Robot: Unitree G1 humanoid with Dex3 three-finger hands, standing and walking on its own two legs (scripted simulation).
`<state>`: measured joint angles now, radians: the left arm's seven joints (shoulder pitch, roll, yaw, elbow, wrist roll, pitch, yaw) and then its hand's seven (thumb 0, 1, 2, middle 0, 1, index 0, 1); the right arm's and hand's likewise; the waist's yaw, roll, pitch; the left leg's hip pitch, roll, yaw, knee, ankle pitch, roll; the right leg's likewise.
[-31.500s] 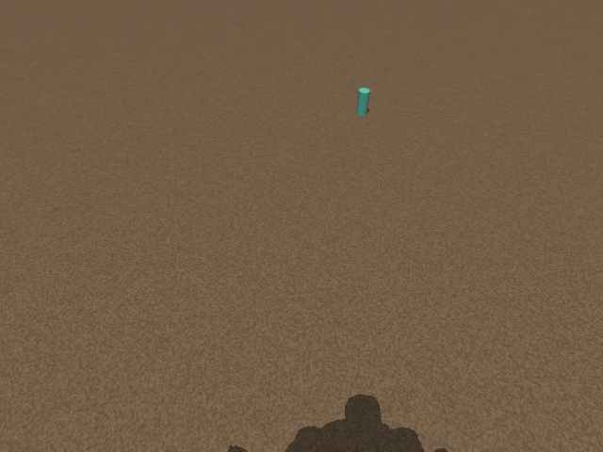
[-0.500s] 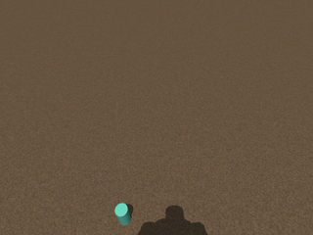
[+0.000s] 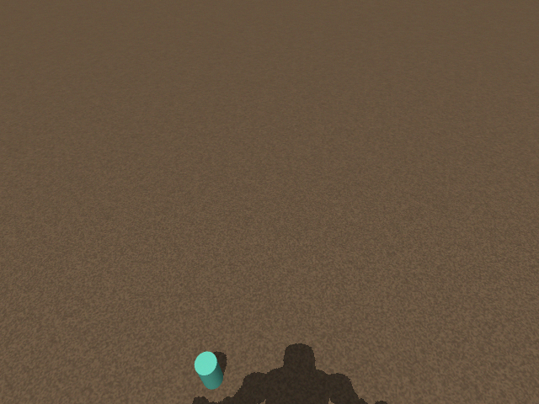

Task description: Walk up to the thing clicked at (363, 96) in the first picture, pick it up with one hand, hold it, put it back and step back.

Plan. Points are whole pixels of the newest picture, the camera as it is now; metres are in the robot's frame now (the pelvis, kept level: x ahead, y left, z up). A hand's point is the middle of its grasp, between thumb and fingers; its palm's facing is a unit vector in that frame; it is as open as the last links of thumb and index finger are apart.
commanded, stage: stand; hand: left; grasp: from the side
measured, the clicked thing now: (209, 371) +0.39 +0.24 -0.70
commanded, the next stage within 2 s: step back in 0.64 s
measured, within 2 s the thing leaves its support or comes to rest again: neither
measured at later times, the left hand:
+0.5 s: hand out of the picture +0.09 +0.25 -0.16, palm faces -0.02 -0.94 -0.34, open 7.4 cm
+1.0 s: hand out of the picture +0.09 +0.30 -0.18, palm faces -0.05 -0.92 -0.38, open 7.4 cm
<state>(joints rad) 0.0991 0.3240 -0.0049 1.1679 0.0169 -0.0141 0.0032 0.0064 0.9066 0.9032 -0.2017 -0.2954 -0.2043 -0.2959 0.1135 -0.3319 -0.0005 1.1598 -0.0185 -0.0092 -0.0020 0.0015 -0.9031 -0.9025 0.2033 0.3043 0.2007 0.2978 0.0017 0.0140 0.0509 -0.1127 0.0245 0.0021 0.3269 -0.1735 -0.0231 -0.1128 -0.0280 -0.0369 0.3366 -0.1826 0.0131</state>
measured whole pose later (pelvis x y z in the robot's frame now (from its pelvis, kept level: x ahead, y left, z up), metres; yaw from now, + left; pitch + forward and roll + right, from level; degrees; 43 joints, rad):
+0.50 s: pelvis +0.01 +0.00 +0.00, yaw +0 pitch -2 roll +0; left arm 0.09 0.33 0.00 1.17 0.01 -0.01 0.00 0.01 0.91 0.90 -0.20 -0.30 -0.20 -0.30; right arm 0.10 -0.34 0.00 1.16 -0.02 -0.01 0.00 0.00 -0.90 -0.90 0.20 0.30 0.20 0.30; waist 0.00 0.01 0.05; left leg -0.09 0.03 0.01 0.31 -0.18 -0.02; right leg -0.09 -0.03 -0.03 0.32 -0.19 0.01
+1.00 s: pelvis -0.05 +0.04 -0.03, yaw -1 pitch -1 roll -1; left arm 0.04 0.41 0.05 0.94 0.02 0.06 0.01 0.01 0.90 0.90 -0.20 -0.30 -0.21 -0.30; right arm 0.11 -0.40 -0.06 0.98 -0.01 0.04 0.02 0.00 -0.90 -0.90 0.20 0.30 0.20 0.30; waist -0.02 -0.03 0.16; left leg -0.30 -0.03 -0.01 0.69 -0.39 0.04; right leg -0.39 -0.04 0.04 0.72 -0.35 0.00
